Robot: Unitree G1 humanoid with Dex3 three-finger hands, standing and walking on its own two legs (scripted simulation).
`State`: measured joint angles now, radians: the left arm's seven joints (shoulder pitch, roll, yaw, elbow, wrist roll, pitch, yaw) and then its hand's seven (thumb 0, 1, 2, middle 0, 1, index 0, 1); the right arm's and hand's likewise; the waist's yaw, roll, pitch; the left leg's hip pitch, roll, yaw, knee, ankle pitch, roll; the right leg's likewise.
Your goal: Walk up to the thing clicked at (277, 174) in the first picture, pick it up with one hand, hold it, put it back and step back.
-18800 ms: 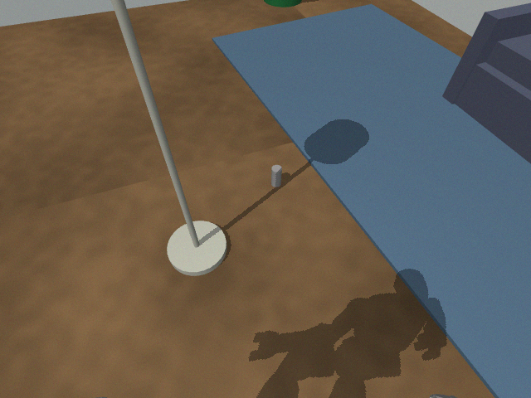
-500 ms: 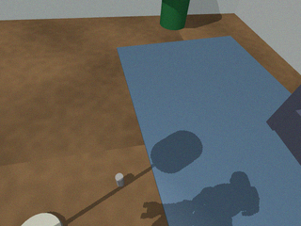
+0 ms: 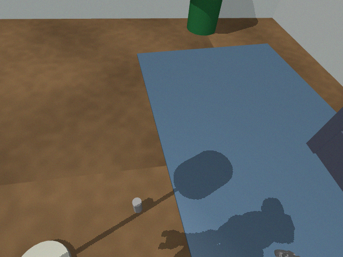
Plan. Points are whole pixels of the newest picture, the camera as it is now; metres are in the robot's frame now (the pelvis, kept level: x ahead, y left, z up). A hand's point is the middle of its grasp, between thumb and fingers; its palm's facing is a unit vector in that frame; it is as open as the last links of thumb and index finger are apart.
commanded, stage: walk up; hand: left
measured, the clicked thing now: (137, 205) +0.46 +0.15 -0.73
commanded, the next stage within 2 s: none
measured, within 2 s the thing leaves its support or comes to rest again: neither
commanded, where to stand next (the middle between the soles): +0.06 -0.06 m, yaw -4 degrees
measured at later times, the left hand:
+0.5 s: hand out of the picture +0.07 +0.25 -0.17, palm faces -0.01 -0.96 -0.29, open 7.4 cm
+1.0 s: hand out of the picture +0.07 +0.25 -0.17, palm faces +0.01 -0.95 -0.30, open 7.4 cm
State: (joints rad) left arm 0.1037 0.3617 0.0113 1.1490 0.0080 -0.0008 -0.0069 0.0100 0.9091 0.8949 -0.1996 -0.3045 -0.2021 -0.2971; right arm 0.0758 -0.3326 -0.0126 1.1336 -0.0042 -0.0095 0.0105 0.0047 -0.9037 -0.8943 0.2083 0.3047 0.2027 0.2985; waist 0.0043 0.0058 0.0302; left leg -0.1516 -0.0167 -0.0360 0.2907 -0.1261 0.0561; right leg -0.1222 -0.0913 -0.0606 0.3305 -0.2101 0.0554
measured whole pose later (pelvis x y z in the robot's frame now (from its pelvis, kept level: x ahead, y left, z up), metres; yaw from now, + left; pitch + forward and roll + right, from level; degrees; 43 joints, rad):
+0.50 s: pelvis +0.00 +0.00 +0.00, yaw +0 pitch -1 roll -4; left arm 0.12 0.36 0.01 1.14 0.01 0.00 -0.01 0.01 0.91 0.89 -0.20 -0.30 -0.20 -0.30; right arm 0.10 -0.33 -0.01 1.13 -0.01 -0.01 0.01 0.01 -0.90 -0.89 0.21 0.30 0.20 0.30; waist 0.00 0.01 0.03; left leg -0.15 -0.03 -0.04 0.28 -0.12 0.06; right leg -0.11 -0.10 -0.06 0.32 -0.21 0.05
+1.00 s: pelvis +0.00 +0.00 +0.00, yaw +1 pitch -1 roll -4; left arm 0.12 0.35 0.02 1.13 0.01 0.00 -0.01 0.01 0.91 0.89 -0.20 -0.30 -0.20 -0.30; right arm 0.11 -0.32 -0.01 1.13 -0.01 -0.01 0.01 0.01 -0.90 -0.89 0.21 0.30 0.20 0.30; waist 0.00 0.01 0.02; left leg -0.15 -0.02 -0.05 0.28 -0.12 0.06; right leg -0.11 -0.09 -0.07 0.32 -0.22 0.04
